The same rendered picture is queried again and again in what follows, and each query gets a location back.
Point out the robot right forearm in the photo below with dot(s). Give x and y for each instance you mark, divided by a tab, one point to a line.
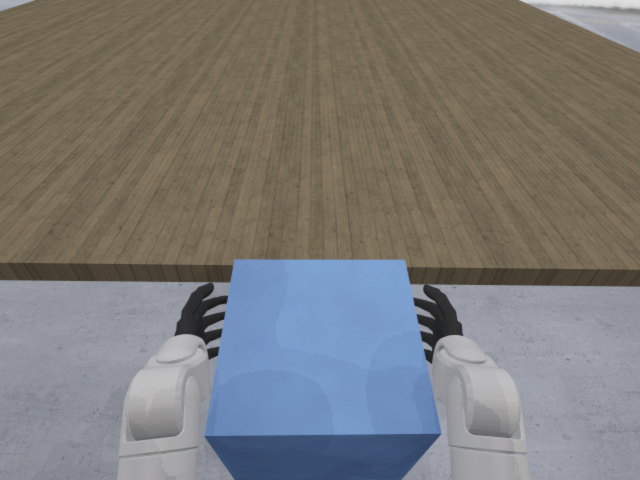
484	413

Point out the carton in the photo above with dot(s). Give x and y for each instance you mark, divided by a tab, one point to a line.
321	373

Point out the left robot hand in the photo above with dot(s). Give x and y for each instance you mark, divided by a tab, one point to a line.
192	320

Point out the right robot hand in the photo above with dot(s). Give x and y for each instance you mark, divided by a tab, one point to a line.
445	322

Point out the robot left forearm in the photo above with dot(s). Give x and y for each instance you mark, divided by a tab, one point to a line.
161	413

